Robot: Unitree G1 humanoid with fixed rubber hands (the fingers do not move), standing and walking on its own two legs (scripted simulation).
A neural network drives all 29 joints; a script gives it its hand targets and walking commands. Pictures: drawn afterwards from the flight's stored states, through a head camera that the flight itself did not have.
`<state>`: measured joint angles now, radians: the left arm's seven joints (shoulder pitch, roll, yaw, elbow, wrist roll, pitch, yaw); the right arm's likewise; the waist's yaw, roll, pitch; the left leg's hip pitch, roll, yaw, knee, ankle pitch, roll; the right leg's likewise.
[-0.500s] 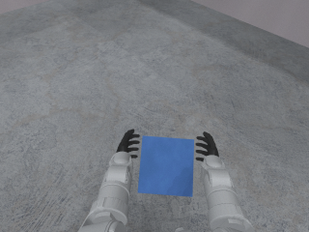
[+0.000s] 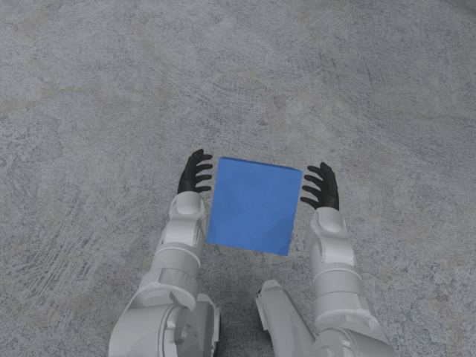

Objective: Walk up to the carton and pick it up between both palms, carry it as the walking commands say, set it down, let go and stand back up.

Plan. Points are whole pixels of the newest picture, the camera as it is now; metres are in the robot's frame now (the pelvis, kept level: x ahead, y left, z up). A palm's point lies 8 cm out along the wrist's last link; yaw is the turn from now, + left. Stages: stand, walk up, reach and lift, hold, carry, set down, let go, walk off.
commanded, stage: set down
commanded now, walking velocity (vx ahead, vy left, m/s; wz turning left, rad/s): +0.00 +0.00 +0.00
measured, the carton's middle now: (253, 201) +0.41 -0.07 -0.18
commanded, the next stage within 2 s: none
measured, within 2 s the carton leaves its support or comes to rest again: neither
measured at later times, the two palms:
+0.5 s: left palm (201, 190) +0.44 +0.04 -0.15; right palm (315, 206) +0.38 -0.19 -0.15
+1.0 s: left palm (207, 193) +0.47 +0.03 -0.24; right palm (306, 208) +0.40 -0.20 -0.24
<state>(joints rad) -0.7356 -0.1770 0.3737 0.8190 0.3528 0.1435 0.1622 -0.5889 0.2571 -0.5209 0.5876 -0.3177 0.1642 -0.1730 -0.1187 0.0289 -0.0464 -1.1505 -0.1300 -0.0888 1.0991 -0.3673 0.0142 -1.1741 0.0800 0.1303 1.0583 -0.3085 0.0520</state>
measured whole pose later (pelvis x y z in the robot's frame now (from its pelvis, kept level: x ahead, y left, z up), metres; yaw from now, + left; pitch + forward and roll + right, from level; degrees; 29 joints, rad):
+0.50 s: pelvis +0.00 -0.01 -0.07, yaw +0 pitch +35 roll +0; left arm -0.87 -0.11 0.35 0.85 0.29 0.13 0.15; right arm -0.69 0.24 -0.52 0.57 -0.28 0.16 -0.20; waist -0.11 0.05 -0.11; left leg -1.53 -0.13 -0.09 1.38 -0.46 -0.02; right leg -1.57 0.11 0.10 1.35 -0.40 0.04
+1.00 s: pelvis -0.01 -0.01 -0.14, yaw +1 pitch +41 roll +0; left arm -1.03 -0.06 0.30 0.91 0.24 0.15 0.19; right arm -0.83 0.19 -0.54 0.59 -0.24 0.18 -0.20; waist -0.12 0.05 -0.10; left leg -1.85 -0.16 -0.07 1.66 -0.52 -0.02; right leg -1.88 0.12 0.09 1.62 -0.46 0.06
